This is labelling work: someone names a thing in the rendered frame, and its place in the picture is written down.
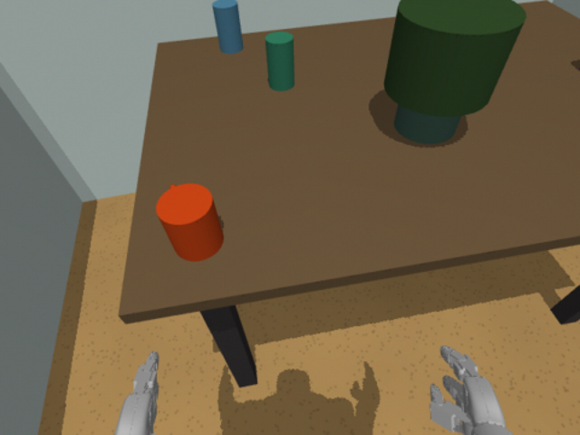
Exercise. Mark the table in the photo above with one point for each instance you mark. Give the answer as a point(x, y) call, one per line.
point(314, 188)

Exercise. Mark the left robot hand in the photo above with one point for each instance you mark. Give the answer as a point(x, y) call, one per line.
point(139, 410)

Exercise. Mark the potted plant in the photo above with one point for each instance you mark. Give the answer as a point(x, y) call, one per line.
point(445, 60)

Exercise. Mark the right robot hand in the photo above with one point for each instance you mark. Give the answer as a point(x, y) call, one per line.
point(476, 401)

